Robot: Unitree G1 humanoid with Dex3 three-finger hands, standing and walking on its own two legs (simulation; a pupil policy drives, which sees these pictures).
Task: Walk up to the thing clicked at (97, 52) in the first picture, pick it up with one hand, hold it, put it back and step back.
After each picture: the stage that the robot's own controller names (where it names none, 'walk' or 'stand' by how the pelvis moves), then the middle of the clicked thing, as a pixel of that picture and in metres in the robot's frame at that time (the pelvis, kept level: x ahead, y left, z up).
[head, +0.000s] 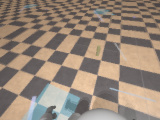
stand; (98, 50) +1.35 -0.08 -0.66
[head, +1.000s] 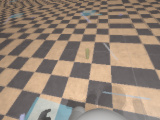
walk; (87, 53) +1.22 +0.21 -0.64
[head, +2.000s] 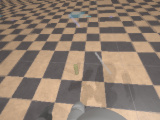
walk; (76, 69) +0.78 +0.33 -0.64
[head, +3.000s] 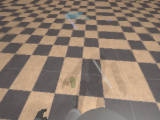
walk; (72, 82) +0.54 +0.25 -0.64
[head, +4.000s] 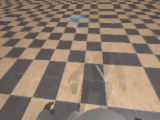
stand; (73, 89) +0.45 +0.25 -0.64
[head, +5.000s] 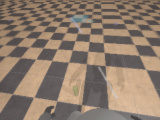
stand; (75, 91) +0.43 +0.22 -0.65
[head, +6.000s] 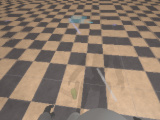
stand; (74, 94) +0.39 +0.22 -0.65
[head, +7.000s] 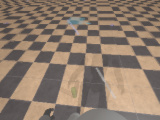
stand; (74, 92) +0.43 +0.23 -0.66
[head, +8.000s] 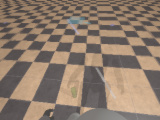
stand; (74, 92) +0.42 +0.23 -0.66
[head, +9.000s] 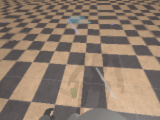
stand; (73, 93) +0.41 +0.24 -0.66
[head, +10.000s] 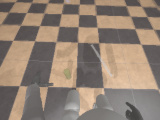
go down; (67, 74) +0.44 +0.25 -0.52
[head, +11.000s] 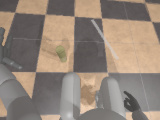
go down; (62, 55) +0.48 +0.30 -0.27
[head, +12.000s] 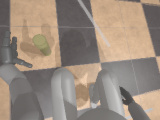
close in; (44, 47) +0.45 +0.33 -0.20
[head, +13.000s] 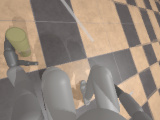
close; (21, 45) +0.44 +0.35 -0.15
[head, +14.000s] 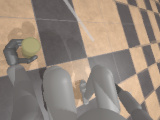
lift; (29, 50) +0.40 +0.32 -0.16
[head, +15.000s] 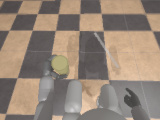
lift; (62, 68) +0.32 +0.20 +0.02
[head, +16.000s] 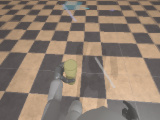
hold; (71, 74) +0.31 +0.16 +0.02
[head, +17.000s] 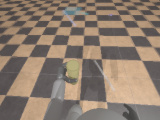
hold; (73, 74) +0.31 +0.14 +0.03
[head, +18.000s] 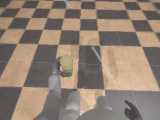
crouch; (67, 68) +0.36 +0.18 -0.02
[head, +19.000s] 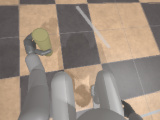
lower; (45, 45) +0.47 +0.27 -0.06
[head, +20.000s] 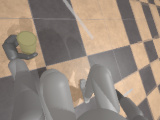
lower; (28, 48) +0.43 +0.31 -0.16
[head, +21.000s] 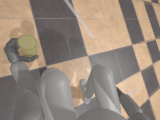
lower; (29, 51) +0.41 +0.31 -0.16
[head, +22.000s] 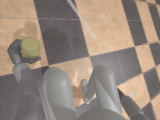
lower; (32, 52) +0.40 +0.31 -0.16
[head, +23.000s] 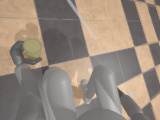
lower; (33, 53) +0.39 +0.30 -0.16
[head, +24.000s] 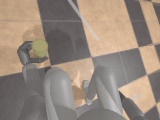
open; (40, 53) +0.40 +0.28 -0.16
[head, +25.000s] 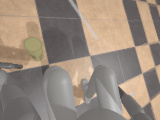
stand; (36, 52) +0.40 +0.29 -0.16
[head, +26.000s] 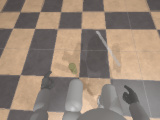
walk; (73, 69) +0.42 +0.22 -0.40
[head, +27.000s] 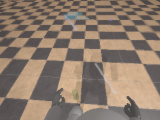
stand; (75, 95) +0.37 +0.19 -0.59
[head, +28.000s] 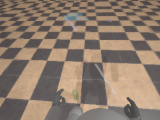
stand; (75, 95) +0.37 +0.19 -0.60
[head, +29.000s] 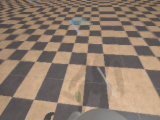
stand; (78, 97) +0.37 +0.18 -0.65
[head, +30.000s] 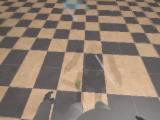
walk; (77, 84) +0.44 +0.14 -0.63
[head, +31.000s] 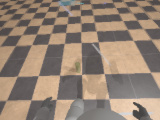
walk; (78, 67) +0.68 +0.24 -0.62
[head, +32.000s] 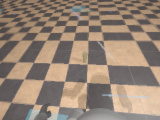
stand; (84, 57) +1.03 +0.20 -0.63
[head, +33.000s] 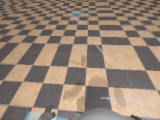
stand; (83, 60) +1.03 +0.20 -0.65
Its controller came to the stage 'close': yes
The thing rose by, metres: 0.67
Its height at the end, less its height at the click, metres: +0.00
